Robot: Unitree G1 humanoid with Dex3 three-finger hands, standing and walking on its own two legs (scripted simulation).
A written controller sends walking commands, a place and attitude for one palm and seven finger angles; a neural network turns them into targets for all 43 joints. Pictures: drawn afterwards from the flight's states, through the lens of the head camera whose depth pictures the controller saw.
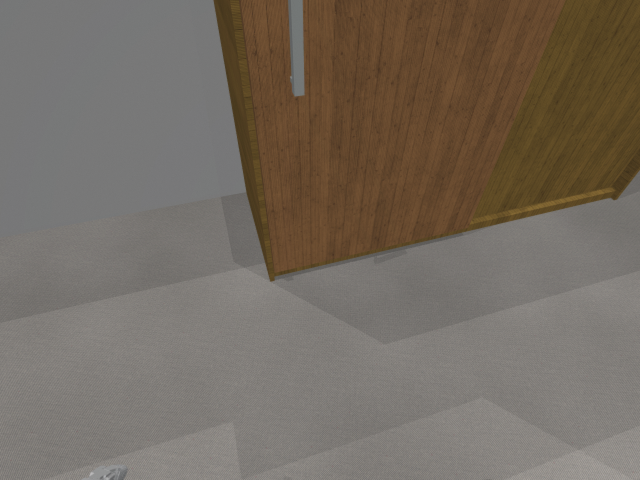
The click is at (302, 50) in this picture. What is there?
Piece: wardrobe's sliding door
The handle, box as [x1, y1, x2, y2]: [288, 0, 304, 95]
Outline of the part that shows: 288,0 291,55 290,81 292,83 292,92 294,95 302,95 304,94 302,0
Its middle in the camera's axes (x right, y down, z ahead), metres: -0.06 -0.47 +0.82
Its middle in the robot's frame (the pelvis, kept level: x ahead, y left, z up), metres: +0.95 +0.12 +0.19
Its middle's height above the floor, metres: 0.96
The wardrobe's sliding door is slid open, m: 0.00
